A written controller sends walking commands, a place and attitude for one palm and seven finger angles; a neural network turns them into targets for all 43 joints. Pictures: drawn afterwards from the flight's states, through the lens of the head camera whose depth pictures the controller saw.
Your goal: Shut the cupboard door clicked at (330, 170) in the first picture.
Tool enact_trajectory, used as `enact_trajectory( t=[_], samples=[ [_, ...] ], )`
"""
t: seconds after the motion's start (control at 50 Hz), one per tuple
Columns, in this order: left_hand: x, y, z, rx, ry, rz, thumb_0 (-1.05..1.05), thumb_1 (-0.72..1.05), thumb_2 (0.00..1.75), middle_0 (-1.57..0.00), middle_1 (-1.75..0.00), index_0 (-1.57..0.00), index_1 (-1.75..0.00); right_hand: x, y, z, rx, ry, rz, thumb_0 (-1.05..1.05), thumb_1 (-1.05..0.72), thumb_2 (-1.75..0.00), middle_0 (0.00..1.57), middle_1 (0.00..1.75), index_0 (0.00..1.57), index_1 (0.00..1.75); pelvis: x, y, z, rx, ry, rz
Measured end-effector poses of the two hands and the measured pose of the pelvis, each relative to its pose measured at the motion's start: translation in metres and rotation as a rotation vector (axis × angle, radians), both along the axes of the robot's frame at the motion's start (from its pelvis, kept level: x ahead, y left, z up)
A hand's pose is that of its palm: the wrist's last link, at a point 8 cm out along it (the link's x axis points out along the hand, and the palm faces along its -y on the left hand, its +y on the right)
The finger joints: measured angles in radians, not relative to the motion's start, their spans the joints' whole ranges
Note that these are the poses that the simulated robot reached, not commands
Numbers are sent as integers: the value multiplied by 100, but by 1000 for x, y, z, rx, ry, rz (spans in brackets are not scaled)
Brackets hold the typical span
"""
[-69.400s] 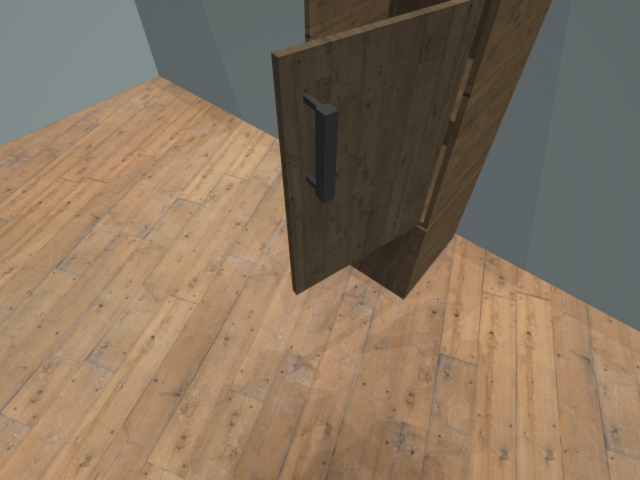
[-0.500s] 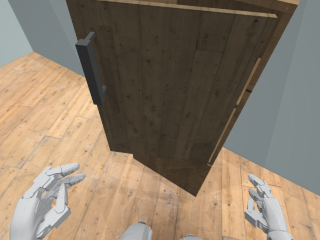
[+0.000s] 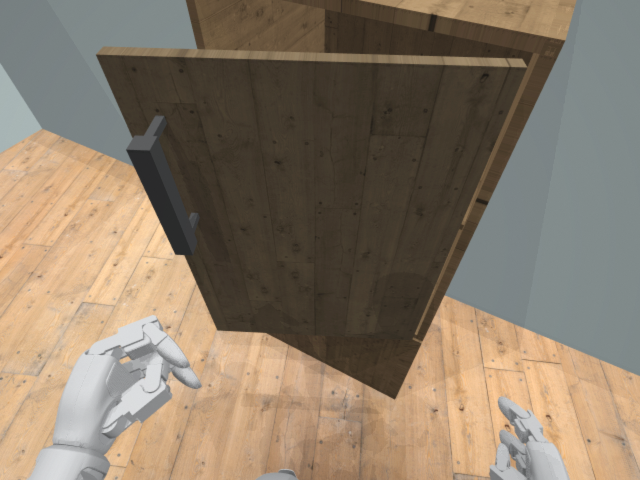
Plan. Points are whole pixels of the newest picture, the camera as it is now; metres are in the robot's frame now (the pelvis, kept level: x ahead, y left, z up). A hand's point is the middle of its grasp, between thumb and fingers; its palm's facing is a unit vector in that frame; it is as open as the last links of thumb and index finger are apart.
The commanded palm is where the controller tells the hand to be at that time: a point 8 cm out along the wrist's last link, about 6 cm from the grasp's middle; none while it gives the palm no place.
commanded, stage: raise the hand and make a fist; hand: left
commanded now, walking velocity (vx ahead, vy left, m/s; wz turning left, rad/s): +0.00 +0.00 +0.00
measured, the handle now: (173, 190) +0.41 +0.22 +0.15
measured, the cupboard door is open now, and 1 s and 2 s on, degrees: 25 25 25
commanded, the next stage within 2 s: bring the fist close to the handle in 0.86 s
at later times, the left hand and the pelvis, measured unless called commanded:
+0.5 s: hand (105, 322) +0.23 +0.21 +0.17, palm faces +0.08 -0.99 -0.07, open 3.1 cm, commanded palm +0.19 +0.25 +0.15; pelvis -0.01 +0.01 +0.03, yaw +1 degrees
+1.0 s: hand (147, 336) +0.23 +0.18 +0.14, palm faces +0.01 -1.00 -0.06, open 3.1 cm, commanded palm +0.20 +0.24 +0.15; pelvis +0.00 +0.00 +0.03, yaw +0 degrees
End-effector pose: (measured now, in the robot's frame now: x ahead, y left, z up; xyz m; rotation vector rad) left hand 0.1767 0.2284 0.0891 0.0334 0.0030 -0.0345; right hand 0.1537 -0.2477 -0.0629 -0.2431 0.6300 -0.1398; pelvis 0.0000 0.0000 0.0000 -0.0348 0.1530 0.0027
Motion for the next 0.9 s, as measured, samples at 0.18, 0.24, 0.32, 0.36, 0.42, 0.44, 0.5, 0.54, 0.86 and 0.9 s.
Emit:
enact_trajectory(
  t=[0.18, 0.24, 0.32, 0.36, 0.42, 0.44, 0.5, 0.54, 0.86, 0.9],
  samples=[
    [7, 25, 43, 32, -136, 100, 2, 90, 90, -117, -135, -116, -135, 24, 31, 29, 38, -125, 51, 2, -91, -90, 20, 30, 20, 30, 0, 8, 10, -6, -58, 4],
    [9, 25, 48, 16, -127, 90, 2, 90, 90, -121, -140, -121, -140, 26, 42, 32, 57, -133, 78, 2, -91, -90, 20, 30, 20, 30, -2, 10, 14, -9, -76, 10],
    [13, 19, 39, 10, -24, 38, 2, 90, 90, -126, -145, -126, -145, 23, 50, 35, 67, -122, 91, 2, -90, -90, 21, 30, 20, 30, -4, 12, 19, -8, -98, 12],
    [15, 20, 39, 23, 4, 33, 2, 90, 90, -127, -147, -127, -147, 20, 52, 36, 66, -113, 91, 2, -90, -90, 21, 30, 20, 30, -5, 12, 21, -6, -108, 11],
    [18, 26, 52, 40, -29, 61, 2, 90, 90, -129, -148, -128, -148, 15, 51, 37, 62, -101, 90, 2, -90, -90, 21, 30, 20, 30, -5, 12, 25, -3, -121, 9],
    [19, 30, 59, 44, -55, 75, 2, 90, 90, -129, -148, -129, -148, 13, 51, 37, 61, -97, 91, 2, -90, -90, 21, 30, 20, 30, -6, 12, 26, -3, -124, 9],
    [24, 36, 78, 43, -128, 104, 2, 90, 90, -130, -149, -129, -149, 9, 48, 35, 59, -82, 90, 2, -90, -90, 21, 30, 20, 30, -6, 11, 28, -2, -134, 11],
    [27, 37, 81, 34, -132, 100, 2, 90, 90, -130, -149, -130, -149, 7, 45, 34, 61, -73, 85, 2, -90, -90, 21, 30, 20, 30, -6, 11, 30, -1, -136, 12],
    [25, 24, 78, 49, -126, 118, 2, 90, 90, -130, -150, -130, -150, 10, 23, 39, 31, -81, 73, 2, -90, -90, 20, 30, 20, 30, -3, 1, 32, 8, -144, 13],
    [27, 21, 75, 44, -98, 101, 2, 90, 90, -130, -150, -130, -150, 12, 23, 38, 43, -81, 72, 2, -90, -90, 20, 30, 20, 30, -2, 0, 32, 8, -143, 14]
  ],
)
